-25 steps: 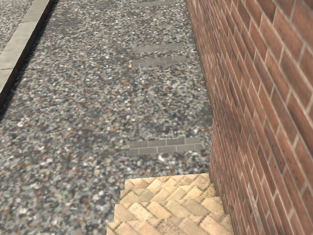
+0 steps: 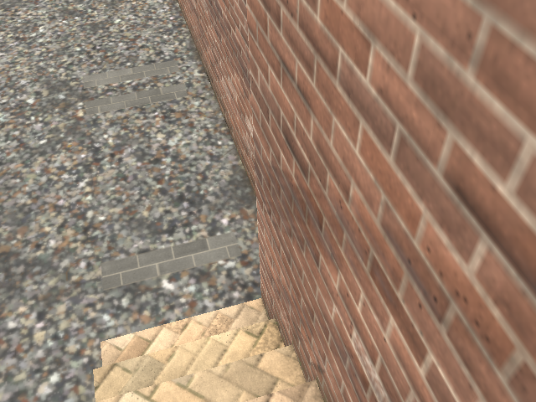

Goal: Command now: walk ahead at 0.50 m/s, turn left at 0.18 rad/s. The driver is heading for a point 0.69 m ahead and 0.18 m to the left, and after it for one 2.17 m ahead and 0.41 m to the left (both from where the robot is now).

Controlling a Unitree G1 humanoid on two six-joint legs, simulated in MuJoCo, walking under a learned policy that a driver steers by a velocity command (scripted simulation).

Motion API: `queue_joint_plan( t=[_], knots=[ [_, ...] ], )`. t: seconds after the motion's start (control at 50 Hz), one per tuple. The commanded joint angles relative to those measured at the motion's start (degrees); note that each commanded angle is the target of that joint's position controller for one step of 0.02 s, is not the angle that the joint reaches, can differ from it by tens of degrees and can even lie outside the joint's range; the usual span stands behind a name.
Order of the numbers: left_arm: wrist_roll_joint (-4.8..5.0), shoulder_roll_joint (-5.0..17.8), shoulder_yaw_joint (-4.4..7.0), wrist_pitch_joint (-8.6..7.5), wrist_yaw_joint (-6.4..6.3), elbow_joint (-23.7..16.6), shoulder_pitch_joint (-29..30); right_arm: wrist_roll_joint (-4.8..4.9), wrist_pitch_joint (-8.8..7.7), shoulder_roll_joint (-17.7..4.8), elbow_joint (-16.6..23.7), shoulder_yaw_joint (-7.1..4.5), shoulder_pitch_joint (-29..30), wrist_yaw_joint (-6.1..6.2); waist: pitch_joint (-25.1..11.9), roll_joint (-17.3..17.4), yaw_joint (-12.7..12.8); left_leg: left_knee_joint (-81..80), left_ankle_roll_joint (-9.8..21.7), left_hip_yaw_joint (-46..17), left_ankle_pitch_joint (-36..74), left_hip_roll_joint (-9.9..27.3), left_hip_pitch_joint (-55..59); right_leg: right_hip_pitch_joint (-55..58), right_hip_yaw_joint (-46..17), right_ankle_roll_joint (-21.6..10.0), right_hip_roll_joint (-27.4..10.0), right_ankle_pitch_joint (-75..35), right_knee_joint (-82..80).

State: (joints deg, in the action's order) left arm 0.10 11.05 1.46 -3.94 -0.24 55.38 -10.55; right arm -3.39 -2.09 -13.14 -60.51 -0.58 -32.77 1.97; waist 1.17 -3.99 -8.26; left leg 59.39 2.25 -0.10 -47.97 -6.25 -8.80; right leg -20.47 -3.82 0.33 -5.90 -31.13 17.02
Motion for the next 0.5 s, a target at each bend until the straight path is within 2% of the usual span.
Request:
queue_joint_plan(
  t=[0.02,0.04,0.06,0.08,0.1,0.12,0.14,0.16,0.18,0.2,0.22,0.24,0.26,0.28,0.3,0.32,0.34,0.36,0.38,0.4,0.42,0.44,0.48,0.5],
  knots=[
    [-0.08,7.6,2.28,-1.55,-0.53,3.1,-13.9,-0.98,1.18,-7.2,0.9,-1.40,1.1,0.14,3.8,7.5,5.0,7.5,9.4,-13.7,38.5,8.5,-10.0,17.5,1.5,0.2,-2.4,-8.3,-3.9],
    [-1.30,9.1,2.45,-1.71,-0.59,3.7,-19.1,0.62,1.78,-8.3,1.4,-2.31,1.2,-0.43,0.3,4.0,9.6,20.3,8.4,-11.4,28.9,5.5,-11.7,23.8,0.2,0.2,-4.2,-4.3,-3.9],
    [-1.61,11.1,2.96,-1.72,-0.55,2.9,-19.1,1.93,2.46,-6.5,-0.2,-2.71,-3.2,-0.55,-1.7,-2.5,8.7,35.1,7.7,-6.7,3.1,-0.7,-18.1,28.6,0.2,0.8,-6.3,-5.7,0.4],
    [-2.05,12.8,3.56,-2.26,0.69,4.0,-23.9,3.25,2.53,-2.3,0.7,-2.41,-10.7,-0.88,-6.7,-11.7,5.7,49.4,6.9,-4.2,-12.0,-1.4,-38.0,48.6,-2.0,-3.7,-13.9,-19.4,22.0],
    [0.48,9.8,3.41,-1.35,0.27,2.4,-25.9,1.32,3.40,-0.7,1.5,-1.56,-8.3,0.01,-10.3,-9.4,8.4,54.9,6.5,-2.5,-10.3,1.7,-47.6,48.9,-6.7,-7.2,-18.9,-4.0,24.8],
    [1.58,7.9,2.66,-0.58,0.25,1.2,-26.4,-1.15,4.15,-1.6,2.2,-1.69,-2.4,0.42,-7.3,-6.0,10.9,54.2,6.7,-1.9,-2.7,3.3,-50.1,41.0,-6.7,-7.2,-18.2,5.6,21.2],
    [1.47,13.6,4.27,-0.15,-2.03,2.4,-26.5,-2.61,4.98,-0.8,7.9,-1.39,6.4,-0.05,-7.1,-16.9,12.2,56.3,4.6,0.4,4.1,3.9,-52.6,30.7,-21.0,-15.3,-25.1,37.5,10.0],
    [1.26,10.3,2.73,0.18,-3.08,1.5,-25.5,-3.71,5.56,-4.5,9.3,-2.05,13.4,-0.50,-0.2,-9.2,12.5,52.9,4.2,-1.2,9.8,5.8,-54.0,22.5,-20.6,-16.1,-23.6,45.2,6.9],
    [-0.49,7.3,1.01,0.14,-3.66,-0.8,-21.8,-3.12,5.89,-4.9,12.7,-2.23,19.2,-0.87,4.9,-5.8,12.0,40.2,2.7,-3.3,21.7,6.4,-50.2,10.5,-13.9,-14.3,-20.1,46.2,7.4],
    [-0.56,4.0,-0.11,-0.09,-4.74,-0.9,-19.3,-2.01,6.05,-3.3,12.4,-1.74,20.2,-1.11,6.7,-5.3,10.6,32.1,1.8,-6.9,31.3,7.6,-48.0,5.3,-8.4,-10.1,-16.9,47.3,8.6],
    [0.44,3.1,-0.95,-0.61,-6.20,-1.5,-19.0,-1.39,6.68,-0.8,13.2,-1.10,21.0,-1.93,8.8,-3.5,8.7,23.8,0.2,-6.0,40.7,5.4,-42.4,-3.7,-4.7,-9.2,-15.7,46.3,7.2],
    [2.14,2.5,-1.54,-2.09,-5.90,-0.8,-14.9,-1.01,6.63,1.1,14.6,-0.56,21.0,-2.64,9.9,-5.0,6.4,16.1,-2.0,-7.2,49.7,5.2,-37.2,-11.8,-2.6,-9.3,-13.9,48.1,6.4],
    [2.83,4.4,-1.41,-2.70,-5.87,-0.6,-14.5,-1.56,6.67,2.3,14.9,-0.08,20.3,-2.87,7.9,-6.2,5.4,12.7,-2.8,-5.8,52.3,4.8,-33.7,-11.4,-1.5,-9.4,-14.7,43.4,6.9],
    [1.98,9.2,0.03,-2.68,-4.90,-0.5,-14.7,-1.12,6.70,1.6,12.1,-0.51,16.5,-1.75,3.5,-9.7,3.9,21.3,-3.3,-2.4,53.9,3.5,-30.7,-9.6,-1.3,-11.1,-15.5,30.8,12.0],
    [2.14,8.9,0.09,-2.36,-3.84,-1.2,-14.0,-0.92,6.70,0.3,10.2,-0.82,12.4,-1.43,1.0,-9.1,3.0,19.7,-2.3,-2.0,52.0,4.0,-29.2,-7.9,-0.1,-11.3,-15.7,29.5,13.8],
    [2.43,6.3,0.28,-2.90,-4.29,-0.4,-17.0,0.04,6.26,-2.6,12.7,-2.35,18.0,-1.35,1.8,-5.4,5.5,13.1,-1.4,-10.1,65.2,6.1,-36.7,-1.5,-0.3,-9.8,-12.7,42.7,15.3],
    [2.31,6.5,0.70,-2.96,-4.53,0.7,-18.6,0.00,5.44,-2.7,14.3,-2.73,22.2,-1.68,3.6,-6.0,7.1,9.2,-0.3,-11.2,66.6,6.3,-40.9,1.9,-1.2,-9.4,-13.2,50.4,18.6],
    [1.89,6.3,0.74,-2.19,-4.66,1.5,-20.8,-0.49,4.94,-1.9,15.4,-2.76,26.1,-1.74,5.2,-4.7,9.2,7.9,0.1,-11.7,67.2,5.9,-45.2,5.0,-1.6,-8.9,-13.6,52.3,21.2],
    [1.08,6.8,1.28,-1.55,-4.76,1.5,-22.9,-1.13,4.68,-2.1,17.4,-3.03,30.2,-1.78,5.4,-4.0,11.4,7.2,0.4,-11.2,65.3,6.2,-49.2,9.0,-2.4,-8.9,-14.6,52.6,23.8],
    [0.62,5.0,0.98,-1.82,-4.98,0.8,-19.7,-1.18,3.52,-2.4,18.4,-2.58,30.5,-2.73,5.8,0.8,9.5,-5.3,-0.6,-13.0,76.9,7.4,-42.1,2.6,0.3,-6.6,-13.1,63.1,27.4],
    [1.07,5.7,1.25,-1.68,-5.33,-0.3,-16.3,-0.36,2.76,-1.6,20.0,-2.24,34.2,-3.67,6.2,1.3,9.8,-9.9,-1.0,-9.3,83.6,7.1,-33.5,-3.2,2.9,-5.4,-13.2,67.5,28.6],
    [0.62,6.4,1.46,-0.90,-5.44,-0.7,-14.0,0.84,3.04,0.7,20.9,-1.36,36.1,-4.27,6.8,1.2,10.5,-16.3,-1.9,-6.1,81.4,7.5,-25.7,-7.4,5.8,-4.4,-12.7,68.5,28.0],
    [0.32,7.9,1.90,-0.03,-4.99,-0.8,-16.0,3.09,3.19,1.6,21.2,-0.56,37.7,-4.68,9.6,-0.4,13.6,-24.6,-1.9,-2.7,76.4,9.6,-17.2,-9.5,7.0,-4.7,-14.3,68.6,27.0],
    [-0.33,8.4,2.46,1.16,-5.23,-0.1,-17.7,4.43,3.00,1.2,21.0,-0.69,36.5,-4.77,12.3,-2.0,14.9,-30.0,-1.2,-2.1,73.4,10.7,-17.9,-6.9,7.8,-5.4,-14.5,65.7,29.9]
  ],
)
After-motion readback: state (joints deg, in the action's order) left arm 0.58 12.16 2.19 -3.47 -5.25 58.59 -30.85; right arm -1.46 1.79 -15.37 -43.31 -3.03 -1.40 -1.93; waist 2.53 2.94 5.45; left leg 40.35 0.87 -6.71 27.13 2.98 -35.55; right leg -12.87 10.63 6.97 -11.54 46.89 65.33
